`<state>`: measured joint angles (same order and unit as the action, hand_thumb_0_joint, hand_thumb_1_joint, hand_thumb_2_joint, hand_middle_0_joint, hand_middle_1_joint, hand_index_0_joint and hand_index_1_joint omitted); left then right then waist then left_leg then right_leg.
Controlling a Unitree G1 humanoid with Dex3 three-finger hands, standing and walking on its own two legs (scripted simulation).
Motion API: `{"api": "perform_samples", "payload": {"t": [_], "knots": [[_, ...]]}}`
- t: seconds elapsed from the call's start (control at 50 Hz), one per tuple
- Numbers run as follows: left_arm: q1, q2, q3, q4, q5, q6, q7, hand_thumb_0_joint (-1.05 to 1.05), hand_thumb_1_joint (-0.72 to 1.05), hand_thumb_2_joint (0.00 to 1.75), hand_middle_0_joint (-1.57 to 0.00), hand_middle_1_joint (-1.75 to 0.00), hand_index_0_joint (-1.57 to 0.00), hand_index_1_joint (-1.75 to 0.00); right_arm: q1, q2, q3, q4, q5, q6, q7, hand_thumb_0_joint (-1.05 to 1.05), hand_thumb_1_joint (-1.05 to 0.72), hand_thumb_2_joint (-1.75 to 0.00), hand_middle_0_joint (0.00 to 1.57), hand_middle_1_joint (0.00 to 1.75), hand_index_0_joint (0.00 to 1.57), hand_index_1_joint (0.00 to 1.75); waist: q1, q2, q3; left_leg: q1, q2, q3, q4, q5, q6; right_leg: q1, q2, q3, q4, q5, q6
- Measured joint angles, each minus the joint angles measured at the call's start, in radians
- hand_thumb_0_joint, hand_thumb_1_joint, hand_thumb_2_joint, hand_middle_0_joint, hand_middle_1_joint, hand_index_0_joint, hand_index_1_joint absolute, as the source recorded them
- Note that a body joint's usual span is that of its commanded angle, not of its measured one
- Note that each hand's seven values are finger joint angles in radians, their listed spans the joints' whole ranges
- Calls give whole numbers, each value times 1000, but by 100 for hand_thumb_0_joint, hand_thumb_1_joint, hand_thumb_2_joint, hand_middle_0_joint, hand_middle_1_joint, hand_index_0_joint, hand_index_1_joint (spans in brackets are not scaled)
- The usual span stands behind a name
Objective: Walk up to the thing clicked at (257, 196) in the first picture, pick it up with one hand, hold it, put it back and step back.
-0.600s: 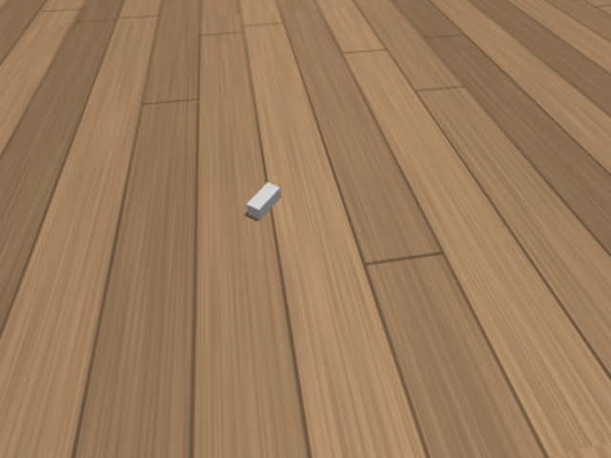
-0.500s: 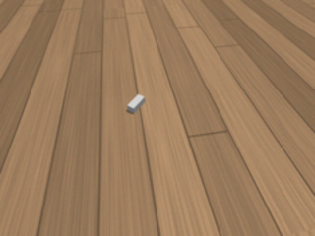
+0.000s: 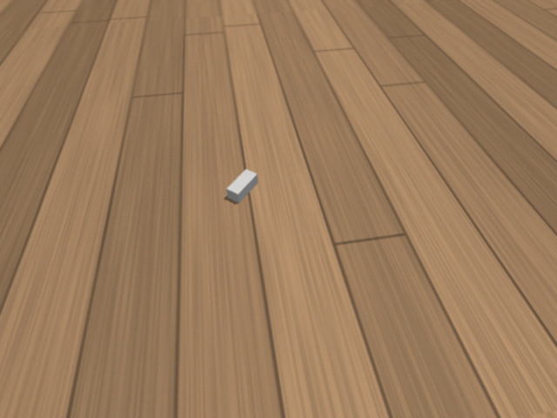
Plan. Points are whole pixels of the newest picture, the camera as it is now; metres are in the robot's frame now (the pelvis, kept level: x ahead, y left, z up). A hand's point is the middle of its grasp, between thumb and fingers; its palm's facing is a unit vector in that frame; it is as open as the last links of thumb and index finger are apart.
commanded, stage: stand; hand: left
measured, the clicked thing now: (242, 185) +1.25 +0.19 -0.75
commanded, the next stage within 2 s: walk up in 0.52 s
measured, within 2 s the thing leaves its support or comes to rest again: neither
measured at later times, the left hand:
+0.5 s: hand out of the picture +0.07 +0.25 -0.16, palm faces -0.02 -0.94 -0.34, open 7.4 cm
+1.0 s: hand out of the picture +0.13 +0.35 -0.17, palm faces +0.29 -0.92 -0.27, open 7.4 cm
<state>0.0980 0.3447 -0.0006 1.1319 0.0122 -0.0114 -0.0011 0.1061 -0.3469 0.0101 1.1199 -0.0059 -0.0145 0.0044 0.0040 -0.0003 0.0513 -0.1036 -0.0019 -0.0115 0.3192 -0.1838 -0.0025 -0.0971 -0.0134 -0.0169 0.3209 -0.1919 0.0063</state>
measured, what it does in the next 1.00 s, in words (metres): walks ahead, turning left: left foot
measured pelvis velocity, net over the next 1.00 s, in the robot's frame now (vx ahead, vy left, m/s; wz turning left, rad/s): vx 0.11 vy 0.05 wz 0.33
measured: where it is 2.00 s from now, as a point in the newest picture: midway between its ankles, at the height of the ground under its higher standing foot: (291, 298)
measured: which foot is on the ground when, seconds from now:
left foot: down 0.00-0.58, up 0.60-0.80, down 0.82-1.00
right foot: down 0.00-0.82, up 0.84-1.00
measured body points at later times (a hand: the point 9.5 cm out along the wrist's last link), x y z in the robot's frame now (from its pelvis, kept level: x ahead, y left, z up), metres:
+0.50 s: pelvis +0.00 +0.00 +0.00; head +0.01 +0.00 +0.45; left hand +0.07 +0.30 -0.13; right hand +0.08 -0.30 -0.13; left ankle -0.01 +0.12 -0.75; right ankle -0.01 -0.12 -0.75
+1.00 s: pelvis +0.11 +0.05 -0.02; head +0.09 +0.10 +0.43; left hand +0.11 +0.40 -0.15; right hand +0.24 -0.28 -0.08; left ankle +0.10 +0.18 -0.75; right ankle +0.15 -0.08 -0.68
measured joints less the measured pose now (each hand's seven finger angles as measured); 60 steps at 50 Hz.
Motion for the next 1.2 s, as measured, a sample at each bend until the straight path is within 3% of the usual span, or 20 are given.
{"api": "perform_samples", "payload": {"t": [0.52,0.56,0.6,0.66,0.7,0.8,0.82,0.84,0.86,0.9,0.94,1.0,1.08,1.2], "knots": [[14,4,2,-1,2,-1,0,0,91,90,-20,-30,-20,-30,9,0,1,1,1,3,1,1,-90,-89,21,30,20,30,-1,-1,-2,1,-1,-5,-4,6,1,6,-1,-5,-10,8,1],[13,7,32,-36,18,7,-28,0,90,90,-20,-30,-21,-30,46,-4,-19,-31,7,-4,17,1,-90,-89,21,30,20,30,-8,1,-9,-42,-7,-40,61,-49,16,-23,-2,-36,55,-98,-17],[10,22,57,-90,30,-1,-50,0,90,90,-21,-30,-21,-30,96,-15,-30,-55,4,-5,29,1,-90,-89,21,30,20,30,-9,-2,-14,-97,-6,-65,143,-112,12,-34,-6,-82,91,-164,-35],[4,57,88,-168,31,-15,-66,0,90,89,-21,-30,-21,-30,139,-23,-48,-63,-4,9,41,1,-90,-89,21,30,20,30,18,-52,-2,-237,9,32,376,-190,-2,-18,-49,-140,66,-66,-39],[14,72,104,-195,37,-14,-72,0,90,90,-21,-30,-21,-30,151,-44,-60,-72,-3,8,54,1,-90,-89,21,30,20,30,40,-68,15,-290,30,61,442,-207,-2,13,-65,-161,53,-80,-33],[70,121,126,-211,60,29,-97,0,90,90,-21,-30,-21,-30,198,-109,-95,-134,1,-14,68,1,-90,-89,21,30,20,30,42,-98,-7,-284,78,106,321,-106,1,68,-112,-210,143,-201,-22],[83,127,130,-217,62,39,-100,0,90,90,-21,-30,-21,-30,213,-131,-104,-151,-3,-25,62,1,-90,-89,21,30,20,30,40,-95,-17,-258,73,98,278,-82,7,47,-124,-202,232,-256,-37],[88,135,134,-221,63,50,-100,0,90,90,-21,-30,-21,-30,217,-144,-116,-164,-9,-36,48,1,-90,-89,21,30,20,30,31,-108,-17,-257,54,98,298,-28,13,8,-139,-163,359,-305,-52],[83,142,139,-216,68,62,-100,0,90,90,-20,-30,-20,-30,218,-146,-124,-175,-13,-43,33,1,-90,-89,21,30,20,30,19,-126,-13,-268,33,100,351,-53,16,-49,-131,-96,507,-342,-57],[65,151,138,-213,67,87,-104,1,91,90,-20,-30,-20,-30,229,-132,-119,-184,-10,-45,12,1,-90,-89,21,30,20,30,0,-154,-13,-258,2,90,380,-97,24,-163,-76,3,727,-323,-51],[53,152,128,-226,59,87,-115,1,91,90,-20,-30,-20,-30,243,-105,-98,-177,-2,-44,5,0,-90,-89,21,30,20,30,-1,-167,-14,-216,-10,70,330,-97,32,-263,-41,30,826,-284,-32],[48,141,117,-244,48,71,-132,1,91,90,-20,-30,-20,-30,269,-72,-68,-179,0,-57,-3,1,-90,-89,21,30,20,30,3,-163,-13,-148,-11,29,234,-75,25,-372,-51,31,814,-179,-9],[58,137,111,-263,46,71,-146,0,91,90,-20,-30,-20,-30,299,-39,-47,-194,-1,-83,-9,1,-90,-89,21,30,20,30,5,-153,-11,-83,-11,-34,156,-68,2,-448,-90,82,707,-61,18],[83,150,128,-275,52,84,-149,0,91,90,-20,-30,-20,-30,315,-34,-36,-233,-8,-99,-10,1,-89,-89,21,30,21,30,17,-141,-17,-42,10,-102,165,-150,-28,-452,-123,109,515,-50,31]]}}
